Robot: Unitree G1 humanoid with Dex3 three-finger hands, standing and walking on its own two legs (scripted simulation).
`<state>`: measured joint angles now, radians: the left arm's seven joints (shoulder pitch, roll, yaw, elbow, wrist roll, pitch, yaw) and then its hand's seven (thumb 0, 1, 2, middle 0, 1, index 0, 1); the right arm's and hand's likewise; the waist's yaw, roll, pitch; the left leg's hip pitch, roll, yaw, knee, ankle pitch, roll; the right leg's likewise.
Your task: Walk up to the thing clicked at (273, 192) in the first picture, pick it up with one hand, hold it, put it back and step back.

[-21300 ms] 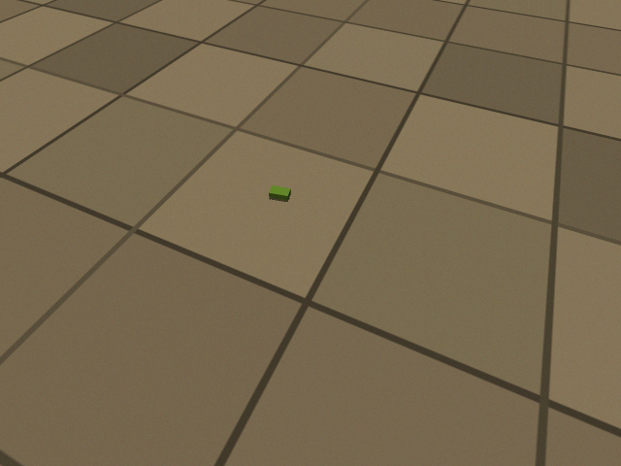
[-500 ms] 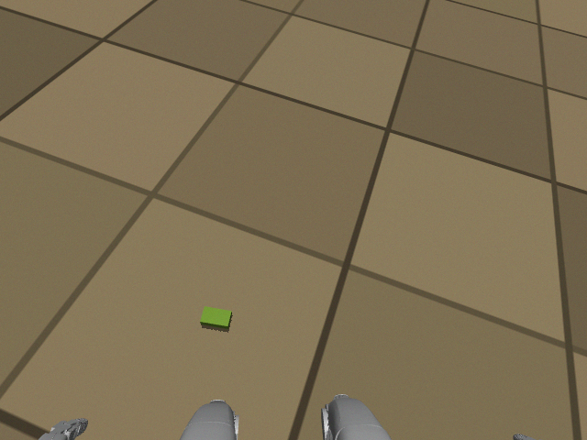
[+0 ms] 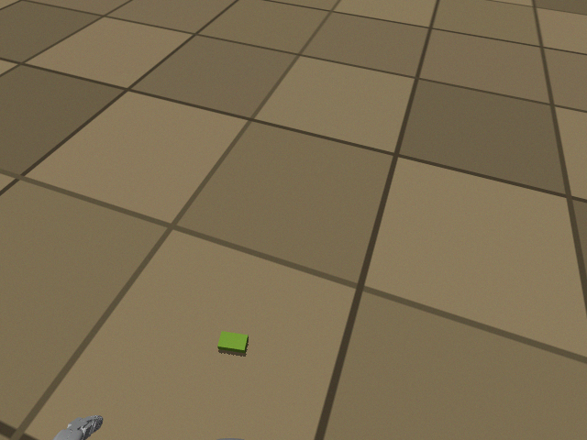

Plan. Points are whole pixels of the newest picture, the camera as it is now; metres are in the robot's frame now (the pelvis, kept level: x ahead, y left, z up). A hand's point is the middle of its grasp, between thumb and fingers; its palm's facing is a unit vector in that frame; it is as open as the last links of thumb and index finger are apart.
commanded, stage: stand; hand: left
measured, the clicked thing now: (233, 342) +0.50 +0.22 -0.74
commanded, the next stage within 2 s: none
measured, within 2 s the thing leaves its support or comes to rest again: neither
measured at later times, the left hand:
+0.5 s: hand out of the picture +0.06 +0.23 -0.13, palm faces +0.00 -0.93 -0.37, open 7.4 cm
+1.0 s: hand out of the picture +0.09 +0.23 -0.13, palm faces +0.00 -0.94 -0.33, open 7.4 cm
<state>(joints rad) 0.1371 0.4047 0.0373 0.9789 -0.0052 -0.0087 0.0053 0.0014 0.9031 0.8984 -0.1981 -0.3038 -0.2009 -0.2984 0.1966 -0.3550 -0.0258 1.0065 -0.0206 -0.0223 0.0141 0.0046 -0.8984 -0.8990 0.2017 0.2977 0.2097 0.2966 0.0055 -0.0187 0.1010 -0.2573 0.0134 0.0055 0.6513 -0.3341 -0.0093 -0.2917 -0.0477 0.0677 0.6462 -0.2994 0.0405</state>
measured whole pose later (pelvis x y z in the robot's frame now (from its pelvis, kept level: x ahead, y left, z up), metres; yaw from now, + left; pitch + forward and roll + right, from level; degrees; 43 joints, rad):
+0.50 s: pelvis -0.01 -0.03 +0.02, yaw +1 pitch -4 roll +0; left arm 0.10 0.36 0.00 1.13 0.01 -0.01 -0.01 0.00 0.90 0.90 -0.20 -0.30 -0.20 -0.30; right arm 0.09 -0.36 -0.02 1.12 -0.01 0.00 0.03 0.00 -0.90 -0.90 0.20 0.30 0.21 0.30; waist 0.01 0.02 0.07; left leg -0.15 0.05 -0.03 0.39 -0.18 -0.05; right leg -0.19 -0.02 0.03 0.41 -0.16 0.02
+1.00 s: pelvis +0.00 -0.02 +0.02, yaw +1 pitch -3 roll +0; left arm 0.07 0.35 0.00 1.13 0.01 0.00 -0.02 0.00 0.90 0.90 -0.20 -0.30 -0.20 -0.30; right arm 0.11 -0.35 -0.01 1.15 -0.02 -0.01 0.02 0.00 -0.90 -0.90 0.20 0.30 0.21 0.30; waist 0.00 -0.01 0.06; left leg -0.14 0.04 -0.02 0.36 -0.18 -0.05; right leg -0.18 -0.03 0.03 0.38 -0.16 0.03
